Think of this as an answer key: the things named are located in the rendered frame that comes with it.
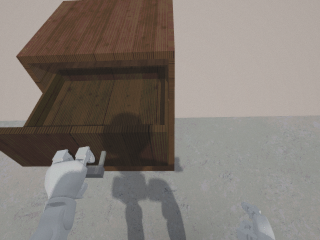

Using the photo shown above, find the robot left hand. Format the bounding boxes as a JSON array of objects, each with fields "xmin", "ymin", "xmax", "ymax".
[{"xmin": 44, "ymin": 146, "xmax": 95, "ymax": 200}]

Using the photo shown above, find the handle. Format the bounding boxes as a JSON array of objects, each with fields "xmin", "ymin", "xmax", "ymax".
[{"xmin": 85, "ymin": 151, "xmax": 106, "ymax": 178}]

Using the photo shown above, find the cabinet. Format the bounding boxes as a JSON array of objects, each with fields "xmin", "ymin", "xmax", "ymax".
[{"xmin": 16, "ymin": 0, "xmax": 175, "ymax": 171}]

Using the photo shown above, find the drawer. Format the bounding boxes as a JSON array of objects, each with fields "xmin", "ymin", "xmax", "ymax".
[{"xmin": 0, "ymin": 65, "xmax": 169, "ymax": 167}]

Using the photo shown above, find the left robot forearm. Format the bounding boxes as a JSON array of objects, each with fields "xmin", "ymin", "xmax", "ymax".
[{"xmin": 29, "ymin": 197, "xmax": 77, "ymax": 240}]

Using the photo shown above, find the robot right hand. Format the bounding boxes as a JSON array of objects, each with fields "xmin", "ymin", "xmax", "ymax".
[{"xmin": 236, "ymin": 201, "xmax": 275, "ymax": 240}]

